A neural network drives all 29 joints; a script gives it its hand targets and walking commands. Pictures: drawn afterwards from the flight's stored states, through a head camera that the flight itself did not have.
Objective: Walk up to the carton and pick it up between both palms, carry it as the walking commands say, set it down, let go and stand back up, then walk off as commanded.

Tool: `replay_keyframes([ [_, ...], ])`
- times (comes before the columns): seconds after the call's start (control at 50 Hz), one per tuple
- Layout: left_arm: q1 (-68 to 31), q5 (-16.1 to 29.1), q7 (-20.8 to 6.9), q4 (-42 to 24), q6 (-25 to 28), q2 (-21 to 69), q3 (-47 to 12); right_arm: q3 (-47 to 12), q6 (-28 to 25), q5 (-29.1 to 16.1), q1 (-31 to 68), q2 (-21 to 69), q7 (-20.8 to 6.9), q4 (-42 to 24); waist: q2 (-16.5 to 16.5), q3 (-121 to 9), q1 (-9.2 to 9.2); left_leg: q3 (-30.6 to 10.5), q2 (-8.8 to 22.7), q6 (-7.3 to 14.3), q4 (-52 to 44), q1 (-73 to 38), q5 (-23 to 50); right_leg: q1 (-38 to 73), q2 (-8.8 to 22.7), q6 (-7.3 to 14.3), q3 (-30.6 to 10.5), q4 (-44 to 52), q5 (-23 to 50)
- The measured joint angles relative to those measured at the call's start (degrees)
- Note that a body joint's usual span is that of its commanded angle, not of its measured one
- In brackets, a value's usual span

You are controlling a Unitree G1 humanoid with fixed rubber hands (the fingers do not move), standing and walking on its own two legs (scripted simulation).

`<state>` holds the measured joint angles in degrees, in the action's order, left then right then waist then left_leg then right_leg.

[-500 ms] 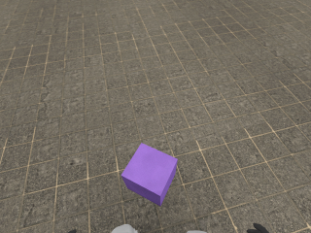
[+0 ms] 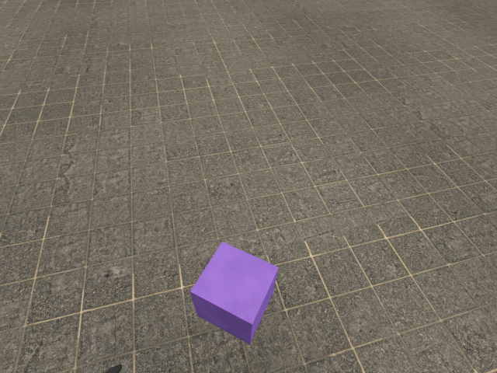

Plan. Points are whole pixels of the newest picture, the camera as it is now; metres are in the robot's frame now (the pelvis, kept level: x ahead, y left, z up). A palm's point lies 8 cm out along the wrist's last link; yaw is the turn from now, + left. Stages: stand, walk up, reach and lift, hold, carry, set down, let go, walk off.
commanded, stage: walk up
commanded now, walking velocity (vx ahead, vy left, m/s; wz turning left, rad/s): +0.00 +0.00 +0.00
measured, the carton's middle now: (236, 292) +0.51 +0.06 -0.65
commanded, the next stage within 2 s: none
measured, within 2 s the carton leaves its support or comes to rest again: neither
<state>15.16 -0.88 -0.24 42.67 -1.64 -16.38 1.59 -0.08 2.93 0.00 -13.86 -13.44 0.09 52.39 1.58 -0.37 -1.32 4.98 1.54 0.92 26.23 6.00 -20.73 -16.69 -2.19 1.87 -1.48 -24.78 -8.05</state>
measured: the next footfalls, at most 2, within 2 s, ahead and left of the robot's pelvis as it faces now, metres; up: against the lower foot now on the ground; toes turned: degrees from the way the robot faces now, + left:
left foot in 0.52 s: +0.07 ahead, +0.19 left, +0.00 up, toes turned -7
right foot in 0.96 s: +0.06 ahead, +0.02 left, +0.00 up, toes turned -21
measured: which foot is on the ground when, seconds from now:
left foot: down 0.00-0.22, up 0.24-0.50, down 0.52-0.98, up 1.00-1.00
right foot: down 0.00-0.52, up 0.54-0.94, down 0.96-1.00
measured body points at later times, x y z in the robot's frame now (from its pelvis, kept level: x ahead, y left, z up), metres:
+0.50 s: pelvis +0.00 +0.08 +0.00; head +0.04 +0.08 +0.45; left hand +0.08 +0.35 -0.13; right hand +0.08 -0.21 -0.11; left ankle +0.02 +0.19 -0.73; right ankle +0.05 -0.12 -0.74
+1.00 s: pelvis +0.07 +0.15 -0.01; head +0.10 +0.14 +0.44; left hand +0.26 +0.38 -0.13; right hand +0.03 -0.10 -0.15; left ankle +0.03 +0.20 -0.72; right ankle +0.03 +0.03 -0.74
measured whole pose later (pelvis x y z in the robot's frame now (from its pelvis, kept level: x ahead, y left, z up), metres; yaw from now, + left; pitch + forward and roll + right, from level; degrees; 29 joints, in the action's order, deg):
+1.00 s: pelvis +0.07 +0.15 -0.01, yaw -20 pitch +2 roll +0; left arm 12.2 -0.9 1.9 44.5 -1.6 -16.5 1.8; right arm -0.1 3.4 0.0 -17.8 -13.6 -0.7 49.0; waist -0.1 1.8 -1.3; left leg 13.3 -1.8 4.9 39.3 15.1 -24.0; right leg -18.5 1.4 0.0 0.8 -35.0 -18.1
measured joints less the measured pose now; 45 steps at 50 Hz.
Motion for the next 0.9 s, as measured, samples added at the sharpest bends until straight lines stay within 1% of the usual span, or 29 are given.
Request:
replay_keyframes([
  [0.2,0.01,0.00,0.02,0.25,0.00,0.00,0.00,0.00,-0.84,0.00,0.02,1.89,0.00,0.91,-0.07,0.47,0.01,0.01,-0.18,0.24,0.06,-0.11,-0.21,0.03,0.18,-0.04,0.02,-0.35,-0.98],
  [0.22,0.15,0.00,0.34,0.39,-0.01,0.00,-0.05,0.02,-0.44,0.00,0.06,1.49,-0.10,0.29,-0.37,0.56,-0.04,0.08,-0.20,0.15,1.56,0.65,-0.55,-0.15,0.20,-0.28,-0.02,-0.45,-1.10],
  [0.24,0.69,0.00,0.99,0.56,0.00,-0.01,-0.04,0.02,0.27,0.01,0.20,0.77,-0.38,-0.97,-0.67,0.56,-0.14,0.22,-0.38,-0.30,6.76,2.97,-2.07,-0.66,0.29,-0.41,-0.28,-0.45,-1.11],
  [0.28,3.29,0.00,2.26,0.98,-0.01,-0.02,-0.06,0.03,1.23,0.01,1.02,-0.98,-0.97,-4.17,-0.78,0.95,-0.12,0.18,-0.87,-0.77,18.57,8.26,-3.01,-1.56,0.54,-0.41,-2.19,-0.18,-0.74],
  [0.3,4.52,0.00,2.53,1.36,-0.02,-0.01,-0.08,0.03,1.27,0.00,1.33,-1.93,-1.19,-5.80,-0.82,1.38,-0.08,-0.02,-0.84,-0.80,21.89,10.26,-3.08,-1.67,0.70,-0.41,-3.36,0.24,-0.45],
  [0.32,5.36,0.00,2.75,1.68,-0.02,-0.01,-0.08,0.03,1.28,0.00,1.39,-2.87,-1.40,-7.29,-0.85,1.87,-0.05,-0.57,-0.80,-0.79,23.14,11.86,-3.14,-1.70,0.98,-0.42,-4.35,0.65,-0.22],
  [0.38,5.90,0.00,2.95,1.82,0.00,0.00,0.00,0.02,1.33,0.00,1.35,-5.24,-1.95,-9.97,-0.89,3.69,-0.02,-2.61,-0.77,-0.80,23.12,15.67,-3.18,-1.70,2.39,-0.42,-6.27,1.15,0.31],
  [0.42,5.91,0.00,2.95,1.81,-0.03,0.01,0.00,0.00,1.34,0.00,1.33,-6.09,-2.17,-11.18,-0.92,4.34,0.02,-2.91,-0.76,-0.80,21.00,16.48,-3.22,-1.73,3.18,-0.42,-7.72,1.16,0.40],
  [0.46,5.90,0.00,2.95,1.82,-0.15,0.02,0.03,-0.01,1.37,0.00,1.30,-6.08,-2.22,-11.75,-0.95,4.31,0.05,-2.95,-0.76,-0.80,16.17,15.05,-3.24,-1.76,3.45,-0.81,-9.48,1.17,0.32],
  [0.5,5.51,0.00,2.95,1.80,-0.28,0.03,0.03,-0.01,1.39,0.00,1.05,-5.62,-2.22,-11.44,-1.13,3.92,0.11,-3.02,-0.66,-0.80,8.64,11.17,-2.58,-2.40,3.42,-2.07,-10.63,-0.17,-0.88],
  [0.52,4.89,0.00,2.94,1.83,-0.42,-0.02,0.05,-0.01,1.40,0.00,0.66,-5.43,-2.22,-11.10,-1.41,3.49,0.19,-2.86,-0.40,-0.55,5.37,10.09,-0.26,-4.01,3.26,-2.27,-10.41,-3.23,-4.58],
  [0.54,3.80,0.00,2.94,1.88,-0.76,-0.02,0.15,-0.02,1.45,0.00,0.53,-4.83,-2.21,-10.31,-1.23,3.64,0.19,-2.18,-0.48,-0.15,5.22,10.09,3.25,-5.94,3.25,-2.29,-9.76,-8.36,-8.96],
  [0.56,2.95,0.00,2.94,1.86,-1.00,-0.03,0.16,-0.02,1.61,0.00,0.41,-4.08,-2.21,-9.65,-1.11,3.78,0.19,-1.29,-0.50,0.41,5.21,9.65,4.38,-7.82,3.24,-2.30,-8.46,-13.99,-11.45],
  [0.58,2.13,0.00,2.94,1.85,-1.03,-0.03,0.17,-0.03,1.76,0.00,0.10,-3.39,-2.21,-9.28,-1.13,3.83,0.20,-0.56,-0.49,1.04,4.96,9.07,4.51,-9.47,3.23,-2.30,-6.89,-19.63,-12.76],
  [0.62,0.77,0.00,2.94,1.84,-1.04,-0.04,0.17,-0.03,1.80,0.00,-0.16,-2.01,-2.21,-8.45,-1.15,3.86,0.18,0.56,-0.50,2.14,3.87,7.66,4.20,-11.48,3.24,-2.30,-3.94,-29.21,-13.03],
  [0.66,0.22,0.00,2.81,1.83,-1.04,-0.06,0.17,-0.02,1.77,0.00,-0.15,-0.66,-2.10,-8.34,-1.10,3.66,0.15,1.78,-0.54,2.89,3.14,6.56,3.77,-11.74,3.26,-2.29,-1.78,-34.90,-13.09],
  [0.68,0.22,0.00,2.78,1.82,-1.12,-0.07,0.17,-0.02,1.75,0.00,-0.14,-0.08,-2.06,-8.50,-1.08,3.28,0.14,2.57,-0.56,3.17,3.07,6.45,3.46,-11.76,3.27,-2.29,-1.01,-36.23,-13.12],
  [0.72,0.22,0.00,2.68,1.80,-1.22,-0.09,0.17,-0.02,1.66,0.00,-0.14,0.83,-1.99,-9.10,-1.05,2.87,0.13,4.49,-0.66,3.68,3.06,6.48,2.79,-11.50,3.29,-2.29,0.04,-36.26,-13.16],
  [0.74,0.17,0.00,2.68,1.78,-1.22,-0.10,0.17,-0.02,1.57,0.00,-0.15,1.19,-1.95,-9.23,-1.03,2.87,0.11,5.53,-0.78,3.92,3.06,6.50,2.48,-11.05,3.30,-2.29,0.41,-34.80,-13.20],
  [0.8,-0.63,0.01,2.27,1.76,-1.23,-0.11,0.15,-0.01,0.98,0.00,-0.71,1.67,-1.92,-7.97,-1.05,2.87,0.11,8.10,-1.46,4.73,3.06,6.43,1.49,-8.61,3.30,-2.29,1.63,-27.16,-13.52],
  [0.9,-4.35,0.00,1.73,1.75,-0.93,-0.09,0.16,0.01,0.57,0.01,-3.51,0.89,-1.10,-4.04,-1.42,3.03,0.10,9.31,-3.33,5.75,3.06,5.93,0.15,-5.68,3.31,-2.28,2.27,-18.90,-14.28],
])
